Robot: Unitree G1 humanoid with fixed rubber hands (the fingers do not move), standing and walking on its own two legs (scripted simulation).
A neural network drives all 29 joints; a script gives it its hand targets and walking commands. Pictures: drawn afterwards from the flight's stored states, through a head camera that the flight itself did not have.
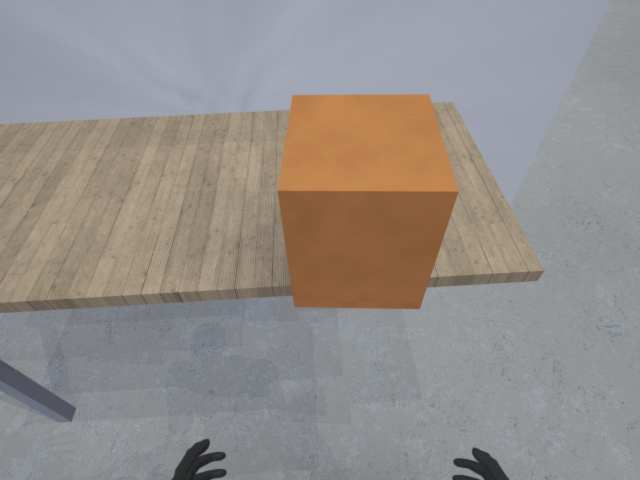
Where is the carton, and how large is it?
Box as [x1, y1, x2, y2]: [277, 94, 458, 308]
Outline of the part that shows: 428,94 292,95 277,191 294,306 419,308 458,191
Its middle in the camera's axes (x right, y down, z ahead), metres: +0.06 -0.05 +0.59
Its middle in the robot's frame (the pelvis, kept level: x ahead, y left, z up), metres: +0.50 -0.03 +0.06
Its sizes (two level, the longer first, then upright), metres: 0.210 0.200 0.250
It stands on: a table, 0.72 m high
